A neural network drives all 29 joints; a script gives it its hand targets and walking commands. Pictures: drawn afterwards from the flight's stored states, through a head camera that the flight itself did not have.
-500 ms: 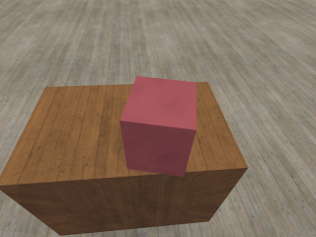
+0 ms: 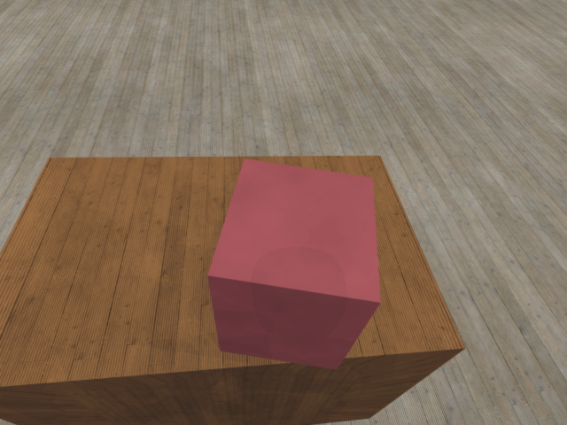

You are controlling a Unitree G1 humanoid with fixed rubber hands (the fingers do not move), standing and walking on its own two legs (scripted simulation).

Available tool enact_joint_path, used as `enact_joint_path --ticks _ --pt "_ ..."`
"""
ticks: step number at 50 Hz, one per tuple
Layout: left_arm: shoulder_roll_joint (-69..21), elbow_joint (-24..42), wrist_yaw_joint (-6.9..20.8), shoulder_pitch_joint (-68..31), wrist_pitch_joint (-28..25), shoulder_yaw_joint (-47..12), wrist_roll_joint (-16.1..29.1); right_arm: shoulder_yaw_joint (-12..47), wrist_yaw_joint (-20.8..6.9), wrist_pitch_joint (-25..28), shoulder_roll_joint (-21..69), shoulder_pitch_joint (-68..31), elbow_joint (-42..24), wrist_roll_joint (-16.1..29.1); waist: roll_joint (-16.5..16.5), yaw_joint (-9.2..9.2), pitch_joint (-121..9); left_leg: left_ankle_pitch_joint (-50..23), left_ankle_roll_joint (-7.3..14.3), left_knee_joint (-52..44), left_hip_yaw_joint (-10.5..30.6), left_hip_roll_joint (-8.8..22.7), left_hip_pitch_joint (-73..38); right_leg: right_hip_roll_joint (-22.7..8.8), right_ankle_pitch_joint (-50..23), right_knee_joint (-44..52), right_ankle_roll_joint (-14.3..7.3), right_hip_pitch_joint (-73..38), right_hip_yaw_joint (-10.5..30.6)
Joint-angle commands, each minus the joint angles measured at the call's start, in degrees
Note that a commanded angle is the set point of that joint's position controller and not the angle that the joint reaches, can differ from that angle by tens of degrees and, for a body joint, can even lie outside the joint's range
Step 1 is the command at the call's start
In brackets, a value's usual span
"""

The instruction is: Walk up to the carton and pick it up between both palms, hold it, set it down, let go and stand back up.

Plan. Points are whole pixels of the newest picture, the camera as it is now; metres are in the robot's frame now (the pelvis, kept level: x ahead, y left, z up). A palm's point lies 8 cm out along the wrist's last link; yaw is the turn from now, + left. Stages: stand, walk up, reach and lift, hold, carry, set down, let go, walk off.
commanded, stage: walk up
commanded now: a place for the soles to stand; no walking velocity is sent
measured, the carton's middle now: (292, 268) +0.37 -0.02 -0.01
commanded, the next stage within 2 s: stand in 1.70 s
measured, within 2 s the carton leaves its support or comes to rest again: neither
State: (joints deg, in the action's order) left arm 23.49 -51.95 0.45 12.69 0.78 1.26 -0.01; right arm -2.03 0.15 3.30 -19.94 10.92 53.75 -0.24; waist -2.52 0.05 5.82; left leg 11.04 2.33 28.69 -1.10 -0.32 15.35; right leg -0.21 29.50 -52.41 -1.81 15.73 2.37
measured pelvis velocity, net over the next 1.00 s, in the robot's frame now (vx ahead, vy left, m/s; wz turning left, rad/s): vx -0.01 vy -0.04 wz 0.08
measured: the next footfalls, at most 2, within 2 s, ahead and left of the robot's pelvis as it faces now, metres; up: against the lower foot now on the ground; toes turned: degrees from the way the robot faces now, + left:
right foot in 0.24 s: +0.07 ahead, -0.16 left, +0.00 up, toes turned +5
left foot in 0.56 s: +0.01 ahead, +0.08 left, +0.00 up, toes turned +5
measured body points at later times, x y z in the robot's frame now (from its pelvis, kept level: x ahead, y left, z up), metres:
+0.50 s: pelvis +0.01 -0.04 -0.01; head +0.08 -0.06 +0.44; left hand +0.07 +0.29 -0.11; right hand +0.14 -0.35 -0.14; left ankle -0.04 +0.09 -0.70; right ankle +0.04 -0.15 -0.74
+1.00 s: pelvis -0.01 -0.04 +0.01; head +0.00 -0.05 +0.46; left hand +0.05 +0.28 -0.11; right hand +0.14 -0.33 -0.11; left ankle -0.03 +0.08 -0.74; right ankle +0.03 -0.17 -0.74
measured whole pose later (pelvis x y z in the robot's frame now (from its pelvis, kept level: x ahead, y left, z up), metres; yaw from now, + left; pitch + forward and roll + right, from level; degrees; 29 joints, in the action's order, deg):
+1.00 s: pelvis -0.01 -0.04 +0.01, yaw +4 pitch -2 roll +0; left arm 21.4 -60.0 0.5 6.5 -1.2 0.5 -0.1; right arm -0.6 -0.7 1.0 -20.8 2.8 59.5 0.1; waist 0.7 1.4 3.2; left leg 13.4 -0.3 22.5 2.1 -0.4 7.5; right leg -0.9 9.4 -22.4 0.7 11.3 0.0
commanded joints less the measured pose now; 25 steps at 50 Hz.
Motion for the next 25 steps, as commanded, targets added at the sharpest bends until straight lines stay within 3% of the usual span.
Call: enact_joint_path --ticks 1,2,3,5,6,7,9,10,11,12,13,14,15,16,17,18,19,20,21,22,24,25 --pt "8.8 0.5 -0.8 5.6 -0.3 2.8 0.0 -2.7 1.2 0.9 -14.7 3.2 -2.1 0.5 9.2 0.78 -6.1 -39.2 4.8 -4.7 10.0 10.9 -8.2 -1.9 -4.3 2.2 1.2 1.9 1.3" --pt "8.5 0.8 -1.2 3.4 0.0 2.4 0.5 -2.0 1.4 0.6 -14.3 0.5 -2.6 0.5 12.3 1.37 -4.7 -36.0 6.9 -4.9 8.7 11.5 -1.8 -1.8 -4.3 2.6 1.6 -0.4 0.9" --pt "8.0 0.5 -1.3 3.8 0.7 2.6 0.3 -2.1 1.4 0.3 -14.6 -1.1 -3.7 0.4 9.5 1.84 -3.0 -29.0 6.7 -6.9 10.2 12.3 -1.4 -1.4 -4.7 4.0 1.2 1.2 0.1" --pt "8.4 0.9 -1.7 3.8 0.6 2.9 0.7 -2.6 0.9 -0.8 -14.7 -4.8 -5.2 0.0 14.1 2.09 -3.0 -21.5 8.3 -6.7 10.0 12.1 2.2 -1.9 -6.8 8.7 1.9 -1.4 -2.6" --pt "9.2 0.9 -1.8 0.8 0.8 3.0 0.2 -2.7 1.1 -1.1 -14.9 -3.8 -5.1 0.3 12.2 0.20 -2.0 -28.4 8.1 -6.1 11.7 13.3 5.0 -1.6 -7.7 7.7 2.3 -0.9 -2.7" --pt "8.9 1.2 -1.9 2.2 0.8 3.2 0.3 -2.9 1.0 -1.5 -16.0 -4.6 -6.4 0.1 14.5 0.89 -4.3 -24.2 8.7 -4.8 12.3 13.3 5.9 -1.5 -9.3 8.6 2.0 -3.3 -2.3" --pt "9.6 1.1 -1.8 3.5 0.4 3.6 -0.2 -3.2 0.9 -2.2 -16.3 -4.2 -6.0 0.4 14.6 0.95 -8.0 -21.6 7.3 -1.3 11.2 11.0 4.2 -0.6 -13.0 12.1 1.6 -5.8 -3.8" --pt "9.3 1.3 -2.0 2.8 0.3 3.7 -0.6 -2.9 1.2 -2.7 -15.1 -5.9 -5.7 0.7 10.1 1.91 -7.6 -23.4 6.0 2.7 11.6 11.1 2.4 -0.5 -16.0 19.2 0.9 -5.3 -4.0" --pt "9.6 1.1 -1.9 2.6 -0.5 4.1 -1.0 -2.7 1.1 -3.4 -13.8 -4.9 -6.4 1.1 5.2 2.05 -9.1 -21.3 3.4 6.6 10.7 9.1 2.2 -1.4 -23.1 24.2 0.1 -7.4 -2.4" --pt "12.1 1.4 -2.3 1.9 -1.3 4.0 -1.6 -2.5 0.8 -3.8 -12.1 -4.9 -6.7 1.5 -2.3 1.62 -10.0 -10.5 0.1 14.4 6.9 2.9 1.7 -10.1 -31.1 29.5 -3.0 -5.7 9.2" --pt "14.9 2.6 -2.1 -0.3 -1.6 4.6 -1.5 -2.0 1.1 -4.0 -10.9 -5.9 -6.7 1.5 -8.6 1.05 -6.9 4.2 -1.5 17.6 6.1 -3.9 7.5 -15.5 -39.0 30.8 -6.4 -6.2 16.2" --pt "14.1 2.9 -2.1 -1.1 -2.0 4.4 -1.7 -2.2 1.4 -4.8 -11.1 -4.5 -6.4 0.9 -6.7 1.10 -7.4 23.1 -1.0 23.9 9.8 -4.5 8.7 -19.2 -42.7 29.9 -10.8 -4.6 19.8" --pt "15.4 4.3 -2.2 -3.6 -1.8 5.1 -1.7 -2.4 1.9 -4.8 -12.2 -2.3 -6.2 1.2 -10.0 0.91 -7.6 26.2 -0.5 28.4 9.7 -3.1 9.7 -22.5 -42.3 29.4 -14.5 -3.8 23.6" --pt "14.5 4.6 -2.1 -5.1 -1.8 4.5 -0.9 -2.9 1.9 -4.8 -13.9 -0.8 -4.1 0.9 -9.1 -0.30 -8.6 24.7 -0.7 32.9 9.6 -3.1 9.0 -22.2 -42.2 28.8 -14.0 -3.1 19.5" --pt "12.8 5.7 -2.0 -6.7 -1.8 4.0 -0.9 -2.8 1.4 -4.6 -13.8 0.6 -3.0 0.9 -7.9 -1.00 -6.8 21.1 -1.6 32.6 8.3 -3.5 8.1 -17.4 -42.4 28.1 -12.2 -2.4 12.7" --pt "12.0 5.7 -2.1 -6.4 -1.8 3.6 -0.8 -3.0 1.0 -4.5 -13.1 0.7 -3.2 0.9 -5.8 -1.50 -8.1 19.2 -2.1 31.2 7.1 -4.1 8.3 -15.4 -47.6 26.3 -11.3 -4.9 9.2" --pt "11.5 6.1 -2.1 -5.1 -1.8 3.6 -1.3 -2.7 1.0 -4.5 -12.5 0.0 -3.4 1.1 -5.4 -0.73 -6.3 18.0 -2.6 31.8 6.8 -5.3 10.0 -12.4 -54.7 24.7 -9.7 -5.8 6.2" --pt "10.1 5.4 -2.2 -2.7 -1.8 3.5 -1.4 -2.4 1.0 -4.1 -11.7 -1.2 -4.6 1.4 -4.7 0.96 -8.3 17.1 -2.5 26.7 5.5 -3.9 9.6 -11.9 -52.9 24.3 -9.2 -9.4 6.1" --pt "10.8 5.1 -2.3 -1.7 -1.7 3.5 -1.5 -2.3 0.9 -3.8 -12.6 -1.9 -4.7 1.6 -8.0 2.09 -10.8 17.2 -3.2 25.1 5.5 -3.7 9.8 -10.2 -49.8 23.3 -9.3 -13.0 6.3" --pt "11.0 4.7 -2.3 -0.4 -1.9 3.4 -1.6 -1.9 0.8 -3.6 -11.3 -5.3 -5.6 1.5 -9.6 3.45 -9.3 16.4 -3.2 20.4 5.9 -2.3 10.7 -11.6 -50.3 23.6 -9.3 -15.2 7.3" --pt "11.4 5.4 -2.2 -1.1 -1.4 4.0 -0.4 -1.5 0.3 -3.2 -11.1 -4.9 -5.5 0.9 -7.7 3.75 -11.4 18.0 -3.2 10.3 4.4 0.0 6.2 -12.9 -40.2 23.2 -9.6 -16.0 9.6" --pt "11.4 5.6 -2.1 -1.4 -1.0 3.7 -0.7 -1.8 0.6 -2.8 -11.0 -3.4 -4.2 0.5 -9.3 2.76 -10.0 14.9 -3.3 5.9 2.3 -0.6 4.2 -11.7 -39.6 22.4 -8.8 -13.3 7.0"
